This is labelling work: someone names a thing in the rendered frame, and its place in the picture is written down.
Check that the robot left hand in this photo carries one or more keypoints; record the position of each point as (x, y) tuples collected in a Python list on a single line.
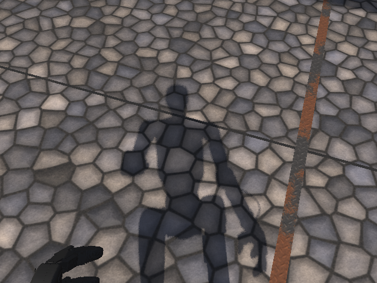
[(64, 261)]

